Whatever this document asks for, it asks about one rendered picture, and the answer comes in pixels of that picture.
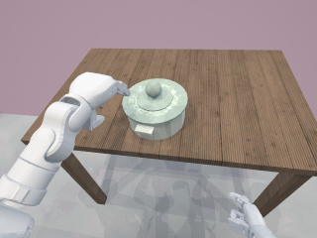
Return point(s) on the robot right hand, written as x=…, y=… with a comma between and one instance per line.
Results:
x=242, y=223

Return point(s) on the pot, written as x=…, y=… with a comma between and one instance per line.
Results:
x=158, y=132

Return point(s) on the left robot forearm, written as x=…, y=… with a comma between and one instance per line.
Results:
x=27, y=181

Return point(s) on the robot left upper arm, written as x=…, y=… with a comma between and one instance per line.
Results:
x=15, y=223

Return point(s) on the knob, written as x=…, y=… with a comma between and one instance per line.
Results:
x=153, y=89

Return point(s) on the table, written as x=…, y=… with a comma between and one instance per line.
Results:
x=244, y=110

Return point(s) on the lid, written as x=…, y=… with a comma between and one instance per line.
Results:
x=152, y=111

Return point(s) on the robot left hand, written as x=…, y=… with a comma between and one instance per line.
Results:
x=96, y=89

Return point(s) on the right robot forearm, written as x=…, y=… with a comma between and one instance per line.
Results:
x=261, y=232

